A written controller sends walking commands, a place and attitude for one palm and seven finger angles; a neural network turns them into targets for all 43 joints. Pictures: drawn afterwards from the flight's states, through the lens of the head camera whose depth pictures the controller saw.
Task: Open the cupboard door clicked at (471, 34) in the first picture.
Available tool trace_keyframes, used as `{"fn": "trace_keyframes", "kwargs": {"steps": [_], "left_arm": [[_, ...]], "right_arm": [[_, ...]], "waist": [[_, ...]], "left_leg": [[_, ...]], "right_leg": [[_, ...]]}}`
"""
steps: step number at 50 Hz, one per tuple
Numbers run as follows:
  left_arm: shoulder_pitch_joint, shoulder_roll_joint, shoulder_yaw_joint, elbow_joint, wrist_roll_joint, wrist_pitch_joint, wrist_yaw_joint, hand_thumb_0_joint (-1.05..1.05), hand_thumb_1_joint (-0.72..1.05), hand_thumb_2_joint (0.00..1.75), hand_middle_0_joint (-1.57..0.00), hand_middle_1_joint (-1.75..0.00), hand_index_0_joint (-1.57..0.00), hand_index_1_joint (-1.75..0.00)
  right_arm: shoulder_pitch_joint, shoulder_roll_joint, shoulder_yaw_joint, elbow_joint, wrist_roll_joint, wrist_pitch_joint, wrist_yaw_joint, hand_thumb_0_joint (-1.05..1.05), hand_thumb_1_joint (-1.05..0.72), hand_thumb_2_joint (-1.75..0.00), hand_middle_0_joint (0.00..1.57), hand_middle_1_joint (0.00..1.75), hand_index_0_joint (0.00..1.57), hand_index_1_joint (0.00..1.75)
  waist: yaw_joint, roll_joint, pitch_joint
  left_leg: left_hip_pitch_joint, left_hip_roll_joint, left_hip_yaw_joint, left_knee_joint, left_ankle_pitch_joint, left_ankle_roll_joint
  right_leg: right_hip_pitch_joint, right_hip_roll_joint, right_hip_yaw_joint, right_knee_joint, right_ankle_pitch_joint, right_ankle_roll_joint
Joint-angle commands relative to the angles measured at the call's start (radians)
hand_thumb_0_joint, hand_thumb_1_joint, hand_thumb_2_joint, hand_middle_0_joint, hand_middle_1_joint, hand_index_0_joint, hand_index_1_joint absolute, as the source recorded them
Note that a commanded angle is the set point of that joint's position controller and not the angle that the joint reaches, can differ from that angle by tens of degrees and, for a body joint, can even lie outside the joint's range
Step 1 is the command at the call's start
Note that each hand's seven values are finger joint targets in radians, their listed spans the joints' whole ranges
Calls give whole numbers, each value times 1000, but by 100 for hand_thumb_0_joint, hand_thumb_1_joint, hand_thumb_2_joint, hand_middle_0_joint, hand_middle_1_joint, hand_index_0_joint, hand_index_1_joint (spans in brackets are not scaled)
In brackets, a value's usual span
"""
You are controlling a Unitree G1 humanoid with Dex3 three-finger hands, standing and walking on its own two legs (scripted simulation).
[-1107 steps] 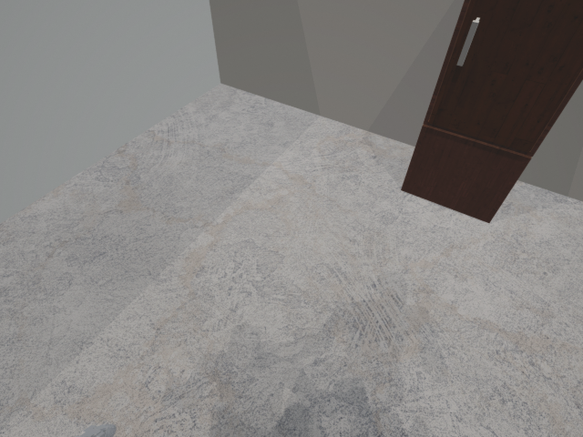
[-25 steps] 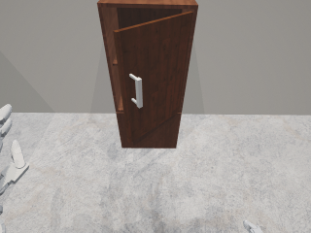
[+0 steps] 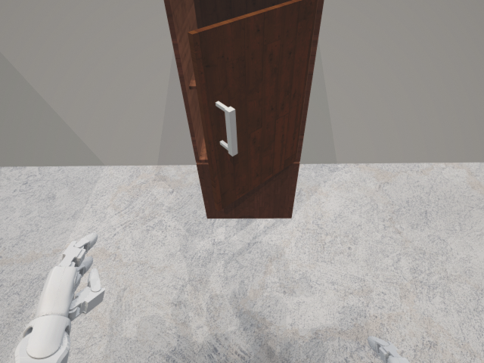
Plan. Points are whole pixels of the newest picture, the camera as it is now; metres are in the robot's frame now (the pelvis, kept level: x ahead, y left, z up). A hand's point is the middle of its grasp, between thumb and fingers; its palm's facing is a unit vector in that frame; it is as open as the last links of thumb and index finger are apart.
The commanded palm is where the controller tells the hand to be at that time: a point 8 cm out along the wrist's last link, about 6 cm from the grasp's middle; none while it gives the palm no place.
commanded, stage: let the arm hang, fingers relaxed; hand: left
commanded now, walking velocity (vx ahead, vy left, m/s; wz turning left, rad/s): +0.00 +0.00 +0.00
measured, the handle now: (226, 129) +0.68 +0.07 +0.01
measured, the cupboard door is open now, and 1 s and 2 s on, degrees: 41 41 41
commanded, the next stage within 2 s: look to check the result in 0.98 s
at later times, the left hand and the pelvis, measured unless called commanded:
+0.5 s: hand out of the picture -0.03 +0.20 -0.15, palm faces +0.03 -0.96 -0.27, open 7.3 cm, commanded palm none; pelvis -0.01 -0.01 +0.02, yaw +1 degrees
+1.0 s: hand out of the picture +0.05 +0.21 -0.15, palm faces +0.02 -0.96 -0.26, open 7.4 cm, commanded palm none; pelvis -0.01 +0.00 +0.02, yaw +1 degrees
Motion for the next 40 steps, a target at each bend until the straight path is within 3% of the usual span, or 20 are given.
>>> {"fn": "trace_keyframes", "kwargs": {"steps": [1,2,3,4,5,7,8,10,14,17,22,30,40], "left_arm": [[77,50,-79,295,14,13,-20,0,90,90,-20,-30,-20,-30],[42,85,-86,360,9,14,-21,0,90,90,-20,-30,-20,-30],[-1,110,-88,415,6,12,-18,0,90,90,-20,-30,-20,-30],[-23,95,-99,476,1,11,-16,0,90,90,-20,-30,-20,-30],[-50,86,-110,526,-2,13,-13,0,90,90,-20,-30,-20,-30],[-76,44,-129,616,-12,18,-12,0,90,90,-20,-30,-20,-30],[-57,26,-135,662,-15,22,-12,0,90,90,-20,-30,-20,-30],[-11,-16,-123,732,-12,25,-10,0,90,90,-20,-30,-20,-30],[-7,-6,-135,828,-16,20,-12,0,90,90,-20,-30,-20,-30],[0,-4,-141,877,-18,18,-11,0,90,90,-20,-30,-20,-30],[0,6,-143,918,-18,21,-9,0,90,90,-20,-30,-20,-30],[-18,25,-133,923,-15,22,-8,0,90,90,-20,-30,-20,-30],[-60,49,-126,911,-14,10,-10,0,90,90,-20,-30,-20,-30]], "right_arm": [[-14,-126,-39,-39,9,19,-6,0,-90,-90,20,30,20,30],[7,-107,-35,-19,16,30,-3,0,-90,-90,20,30,20,30],[2,-110,-37,-1,10,48,-6,0,-90,-90,20,30,20,30],[4,-100,-35,31,7,59,-9,0,-90,-90,20,30,20,30],[17,-90,-31,59,8,65,-12,0,-90,-90,20,30,20,30],[35,-64,-13,122,9,67,-13,0,-90,-90,20,30,20,30],[21,-63,-9,141,10,67,-15,0,-90,-90,20,30,20,30],[22,-51,-9,173,5,66,-22,0,-90,-90,20,30,20,30],[67,-56,-12,235,13,68,-26,0,-90,-90,20,30,20,30],[90,-56,-11,272,15,68,-29,0,-90,-90,20,30,20,30],[103,-59,-15,303,15,75,-29,0,-90,-90,20,30,20,30],[109,-64,-21,317,10,74,-25,0,-90,-90,20,30,20,30],[58,-92,-24,311,11,59,-23,0,-90,-90,20,30,20,30]], "waist": [[37,-195,-83],[15,-204,-55],[7,-255,-36],[4,-227,-15],[-7,-166,-4],[-18,9,16],[-1,94,36],[17,154,27],[11,33,18],[10,23,30],[8,-33,100],[8,-39,124],[14,-8,88]], "left_leg": [[-14,99,-93,-10,405,31],[-7,42,-47,-3,198,2],[0,25,-30,18,61,-4],[11,27,-30,18,-20,-6],[53,39,-35,-19,17,-5],[136,74,-69,-132,206,-4],[122,97,-94,-168,235,3],[73,119,-119,-210,185,17],[102,117,-112,-225,152,14],[121,118,-109,-233,161,15],[107,112,-103,-255,83,15],[82,103,-107,-267,27,16],[104,115,-117,-273,141,14]], "right_leg": [[239,-100,134,-188,502,-35],[212,-181,198,-239,577,-79],[197,-193,223,-269,591,-104],[187,-195,221,-287,596,-116],[161,-178,200,-292,545,-112],[105,-101,136,-285,338,-63],[111,-68,114,-287,269,-41],[180,-53,94,-310,217,-38],[192,-64,86,-354,200,-42],[184,-67,81,-370,196,-43],[134,-67,85,-407,82,-43],[108,-69,92,-414,-4,-45],[160,-77,88,-392,128,-44]]}}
